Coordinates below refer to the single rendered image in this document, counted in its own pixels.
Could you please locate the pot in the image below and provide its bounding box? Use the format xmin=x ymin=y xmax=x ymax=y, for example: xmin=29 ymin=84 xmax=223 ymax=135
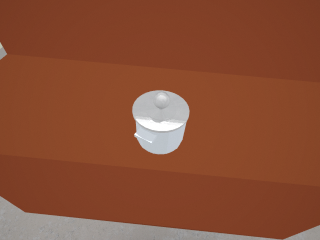
xmin=134 ymin=122 xmax=186 ymax=155

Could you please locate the knob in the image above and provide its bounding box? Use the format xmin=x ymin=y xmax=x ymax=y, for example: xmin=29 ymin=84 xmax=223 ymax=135
xmin=153 ymin=91 xmax=171 ymax=109

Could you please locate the lid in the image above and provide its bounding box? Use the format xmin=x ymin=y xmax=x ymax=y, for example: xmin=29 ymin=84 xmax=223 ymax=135
xmin=132 ymin=90 xmax=190 ymax=133

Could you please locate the table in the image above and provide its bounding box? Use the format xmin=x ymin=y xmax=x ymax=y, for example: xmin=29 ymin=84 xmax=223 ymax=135
xmin=0 ymin=0 xmax=320 ymax=240

